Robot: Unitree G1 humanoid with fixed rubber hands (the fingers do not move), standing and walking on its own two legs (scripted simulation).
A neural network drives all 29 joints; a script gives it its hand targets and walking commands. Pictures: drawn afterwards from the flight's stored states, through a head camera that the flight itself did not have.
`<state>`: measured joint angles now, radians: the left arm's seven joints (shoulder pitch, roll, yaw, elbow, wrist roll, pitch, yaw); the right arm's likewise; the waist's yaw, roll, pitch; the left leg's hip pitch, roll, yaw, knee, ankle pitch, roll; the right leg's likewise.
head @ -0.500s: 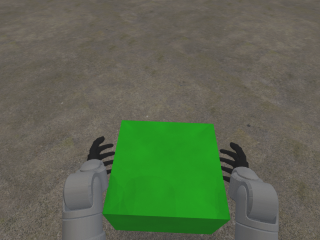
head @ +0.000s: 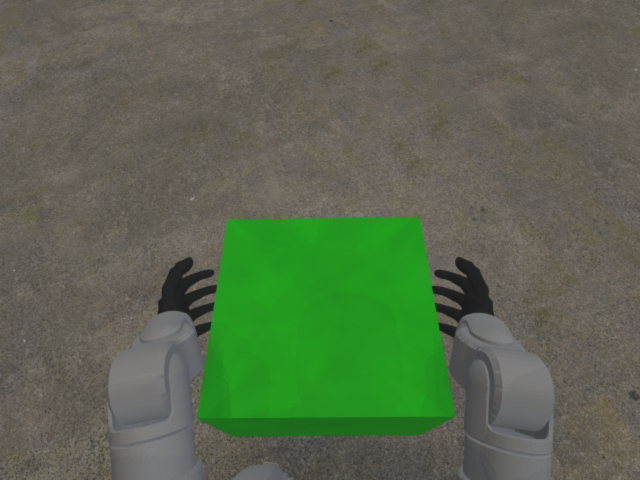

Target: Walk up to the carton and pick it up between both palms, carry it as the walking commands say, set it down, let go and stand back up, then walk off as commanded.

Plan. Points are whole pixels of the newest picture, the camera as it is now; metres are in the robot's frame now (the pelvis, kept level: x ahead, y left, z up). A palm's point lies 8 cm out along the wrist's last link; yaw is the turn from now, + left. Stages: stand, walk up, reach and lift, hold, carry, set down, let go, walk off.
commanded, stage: carry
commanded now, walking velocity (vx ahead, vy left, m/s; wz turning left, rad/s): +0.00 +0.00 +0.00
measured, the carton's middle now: (324, 328) +0.32 +0.00 -0.03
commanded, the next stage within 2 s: none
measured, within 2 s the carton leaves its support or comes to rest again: neither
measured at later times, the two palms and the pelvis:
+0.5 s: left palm (240, 105) +0.67 +0.14 +0.07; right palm (442, 98) +0.67 -0.19 +0.07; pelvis +0.37 -0.03 +0.00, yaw +0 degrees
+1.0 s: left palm (251, 26) +0.95 +0.15 +0.05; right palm (409, 15) +0.96 -0.17 +0.06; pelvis +0.68 -0.02 -0.03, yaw +0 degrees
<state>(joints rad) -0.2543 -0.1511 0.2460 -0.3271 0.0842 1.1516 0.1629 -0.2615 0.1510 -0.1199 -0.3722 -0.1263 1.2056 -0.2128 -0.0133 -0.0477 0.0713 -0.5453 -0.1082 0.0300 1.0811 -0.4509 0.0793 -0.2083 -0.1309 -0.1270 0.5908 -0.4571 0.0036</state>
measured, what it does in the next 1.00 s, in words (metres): walks ahead: left foot, then right foot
